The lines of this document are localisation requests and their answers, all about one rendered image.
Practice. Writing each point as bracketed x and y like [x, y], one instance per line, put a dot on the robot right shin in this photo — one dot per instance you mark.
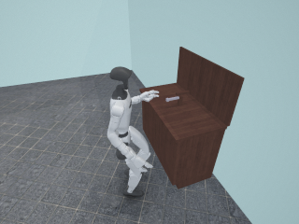
[133, 182]

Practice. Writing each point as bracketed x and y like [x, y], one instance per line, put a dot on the tap lever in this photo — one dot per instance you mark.
[172, 98]

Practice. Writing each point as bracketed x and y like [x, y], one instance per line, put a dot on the left robot forearm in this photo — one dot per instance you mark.
[135, 99]

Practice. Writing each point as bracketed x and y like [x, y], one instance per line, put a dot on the robot right hand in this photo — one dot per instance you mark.
[138, 162]

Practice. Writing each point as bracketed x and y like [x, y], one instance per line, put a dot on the robot left hand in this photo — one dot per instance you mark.
[148, 95]

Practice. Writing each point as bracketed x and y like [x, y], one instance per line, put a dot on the right robot foot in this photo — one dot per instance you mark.
[137, 193]

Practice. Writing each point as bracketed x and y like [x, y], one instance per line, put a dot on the counter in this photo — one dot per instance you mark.
[186, 133]

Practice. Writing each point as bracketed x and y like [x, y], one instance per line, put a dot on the right robot upper arm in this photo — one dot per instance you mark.
[116, 113]

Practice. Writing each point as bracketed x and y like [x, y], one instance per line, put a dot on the right robot forearm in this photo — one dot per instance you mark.
[118, 143]

